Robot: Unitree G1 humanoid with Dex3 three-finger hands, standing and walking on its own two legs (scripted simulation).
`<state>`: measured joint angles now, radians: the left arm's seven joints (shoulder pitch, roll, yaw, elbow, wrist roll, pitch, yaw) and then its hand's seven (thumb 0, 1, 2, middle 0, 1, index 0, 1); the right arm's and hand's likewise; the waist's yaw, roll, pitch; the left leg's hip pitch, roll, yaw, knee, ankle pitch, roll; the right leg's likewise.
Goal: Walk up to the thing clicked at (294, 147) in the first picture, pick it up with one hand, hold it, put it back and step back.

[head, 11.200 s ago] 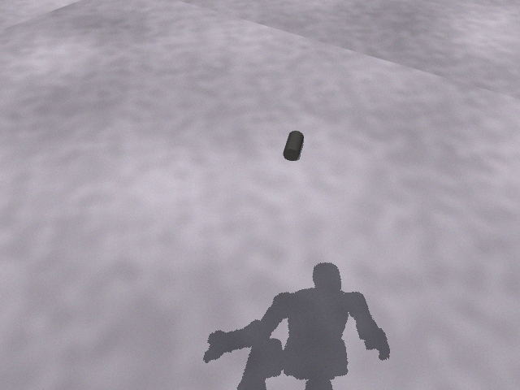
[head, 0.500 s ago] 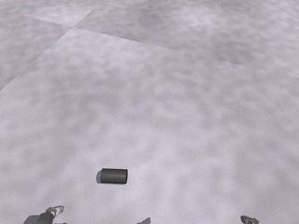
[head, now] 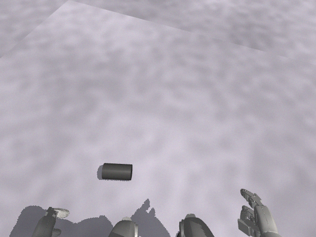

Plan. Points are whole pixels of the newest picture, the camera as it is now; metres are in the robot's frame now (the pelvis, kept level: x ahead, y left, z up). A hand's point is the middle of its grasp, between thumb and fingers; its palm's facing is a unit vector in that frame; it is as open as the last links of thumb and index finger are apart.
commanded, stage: rise first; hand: left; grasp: from above
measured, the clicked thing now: (117, 171) +0.46 +0.21 -0.66
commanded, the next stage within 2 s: none
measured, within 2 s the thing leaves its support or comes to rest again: neither
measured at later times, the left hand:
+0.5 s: hand (80, 218) +0.20 +0.26 -0.28, palm faces -0.42 -0.62 -0.66, open 14.1 cm
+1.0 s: hand (95, 189) +0.32 +0.26 -0.43, palm faces -0.52 -0.18 -0.84, open 14.0 cm
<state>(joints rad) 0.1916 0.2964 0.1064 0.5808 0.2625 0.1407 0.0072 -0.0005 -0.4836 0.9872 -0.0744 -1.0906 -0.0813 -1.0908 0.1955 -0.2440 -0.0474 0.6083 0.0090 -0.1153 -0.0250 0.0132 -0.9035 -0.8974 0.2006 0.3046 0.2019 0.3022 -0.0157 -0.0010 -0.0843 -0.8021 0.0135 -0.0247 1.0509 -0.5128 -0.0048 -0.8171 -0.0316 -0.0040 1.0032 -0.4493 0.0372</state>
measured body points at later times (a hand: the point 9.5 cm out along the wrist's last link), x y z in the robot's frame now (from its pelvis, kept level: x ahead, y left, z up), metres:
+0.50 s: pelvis -0.03 -0.01 -0.14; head +0.13 +0.00 +0.29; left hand +0.22 +0.29 -0.24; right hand +0.17 -0.27 -0.23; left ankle +0.00 +0.12 -0.67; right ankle +0.02 -0.15 -0.67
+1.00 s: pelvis -0.09 -0.01 -0.29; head +0.12 +0.01 +0.10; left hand +0.34 +0.27 -0.38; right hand -0.02 -0.30 -0.42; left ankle +0.00 +0.12 -0.67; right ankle +0.02 -0.15 -0.67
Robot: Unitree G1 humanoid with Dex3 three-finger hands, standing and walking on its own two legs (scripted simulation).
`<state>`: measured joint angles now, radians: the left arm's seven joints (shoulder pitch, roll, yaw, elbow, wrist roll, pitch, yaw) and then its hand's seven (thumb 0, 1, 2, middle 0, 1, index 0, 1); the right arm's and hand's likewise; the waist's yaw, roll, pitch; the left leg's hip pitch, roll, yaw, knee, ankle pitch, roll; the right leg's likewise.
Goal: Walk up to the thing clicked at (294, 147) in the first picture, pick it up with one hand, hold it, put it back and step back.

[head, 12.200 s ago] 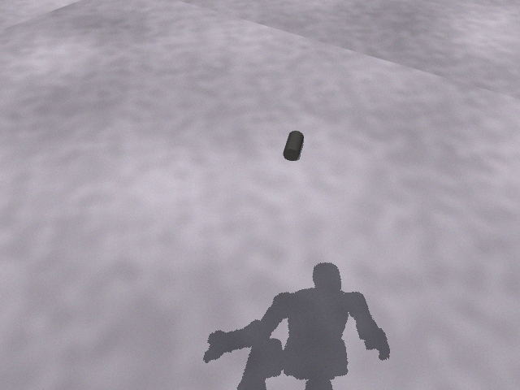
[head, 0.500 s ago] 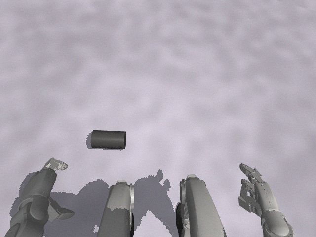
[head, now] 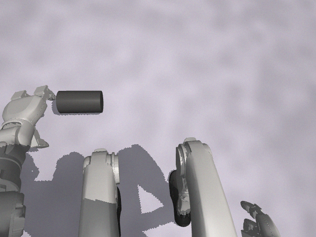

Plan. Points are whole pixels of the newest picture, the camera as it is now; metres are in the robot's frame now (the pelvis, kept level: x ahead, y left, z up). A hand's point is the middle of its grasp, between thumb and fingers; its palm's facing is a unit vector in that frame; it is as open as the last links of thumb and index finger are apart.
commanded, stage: rise first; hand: left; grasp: from above
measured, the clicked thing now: (81, 101) +0.55 +0.23 -0.37
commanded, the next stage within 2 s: none
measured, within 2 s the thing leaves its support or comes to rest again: neither
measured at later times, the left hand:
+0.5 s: hand (51, 110) +0.46 +0.28 -0.20, palm faces -0.49 -0.01 -0.87, open 14.1 cm
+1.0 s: hand (57, 106) +0.49 +0.27 -0.24, palm faces -0.47 +0.01 -0.88, open 13.9 cm
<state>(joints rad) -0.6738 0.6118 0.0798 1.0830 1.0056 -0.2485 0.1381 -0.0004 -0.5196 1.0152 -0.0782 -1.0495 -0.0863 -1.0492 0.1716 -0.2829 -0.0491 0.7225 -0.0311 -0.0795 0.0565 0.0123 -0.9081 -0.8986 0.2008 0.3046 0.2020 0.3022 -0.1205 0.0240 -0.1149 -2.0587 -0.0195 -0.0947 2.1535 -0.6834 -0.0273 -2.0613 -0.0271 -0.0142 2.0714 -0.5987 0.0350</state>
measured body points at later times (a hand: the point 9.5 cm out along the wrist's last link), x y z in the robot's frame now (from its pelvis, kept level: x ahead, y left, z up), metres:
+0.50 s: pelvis +0.00 +0.02 -0.04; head +0.23 +0.07 +0.34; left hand +0.48 +0.28 -0.15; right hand +0.06 -0.27 -0.15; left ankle +0.08 +0.13 -0.38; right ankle +0.11 -0.13 -0.38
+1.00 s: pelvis +0.01 +0.01 -0.07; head +0.26 +0.06 +0.30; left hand +0.51 +0.27 -0.19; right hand +0.04 -0.27 -0.17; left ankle +0.08 +0.13 -0.38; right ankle +0.11 -0.13 -0.38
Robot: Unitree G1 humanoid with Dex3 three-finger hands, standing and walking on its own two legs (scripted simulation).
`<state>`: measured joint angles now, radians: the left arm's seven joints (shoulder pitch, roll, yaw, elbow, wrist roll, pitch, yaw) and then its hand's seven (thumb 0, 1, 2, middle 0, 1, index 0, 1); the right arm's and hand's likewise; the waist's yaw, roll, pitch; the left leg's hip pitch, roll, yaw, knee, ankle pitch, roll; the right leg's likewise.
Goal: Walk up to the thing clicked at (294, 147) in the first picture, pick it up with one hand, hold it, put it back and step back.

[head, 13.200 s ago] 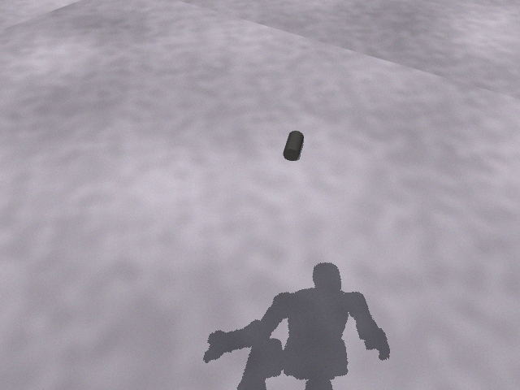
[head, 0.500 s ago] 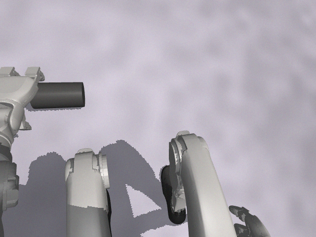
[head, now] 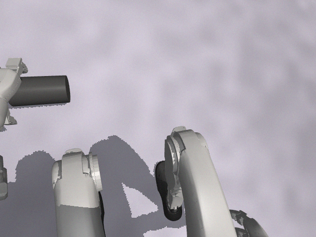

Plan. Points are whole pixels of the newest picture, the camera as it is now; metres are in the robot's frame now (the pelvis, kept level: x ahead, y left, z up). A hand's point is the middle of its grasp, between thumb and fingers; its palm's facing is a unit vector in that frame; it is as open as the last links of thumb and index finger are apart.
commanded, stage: rise first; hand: left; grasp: from above
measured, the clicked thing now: (40, 90) +0.53 +0.25 -0.30
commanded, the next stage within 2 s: approach in 1.76 s
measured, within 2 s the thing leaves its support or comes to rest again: neither
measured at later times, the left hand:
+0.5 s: hand (7, 97) +0.47 +0.29 -0.18, palm faces -0.46 -0.02 -0.89, open 14.0 cm
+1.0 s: hand (4, 95) +0.48 +0.30 -0.19, palm faces -0.46 -0.02 -0.89, open 14.0 cm
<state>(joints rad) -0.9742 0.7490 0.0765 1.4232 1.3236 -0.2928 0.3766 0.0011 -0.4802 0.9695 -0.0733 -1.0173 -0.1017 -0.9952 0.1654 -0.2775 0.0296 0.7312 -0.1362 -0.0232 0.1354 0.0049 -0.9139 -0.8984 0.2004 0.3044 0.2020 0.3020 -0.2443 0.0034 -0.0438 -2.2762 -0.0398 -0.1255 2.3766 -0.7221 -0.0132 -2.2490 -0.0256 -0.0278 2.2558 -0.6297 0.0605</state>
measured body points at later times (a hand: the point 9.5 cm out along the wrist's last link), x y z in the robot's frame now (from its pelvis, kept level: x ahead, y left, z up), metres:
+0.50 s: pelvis +0.00 +0.00 -0.01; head +0.25 +0.08 +0.36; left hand +0.49 +0.29 -0.13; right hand +0.04 -0.28 -0.10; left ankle +0.07 +0.12 -0.31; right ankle +0.11 -0.14 -0.31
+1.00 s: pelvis +0.00 +0.01 -0.02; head +0.25 +0.09 +0.35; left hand +0.50 +0.30 -0.14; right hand +0.02 -0.27 -0.10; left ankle +0.07 +0.12 -0.31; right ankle +0.11 -0.14 -0.31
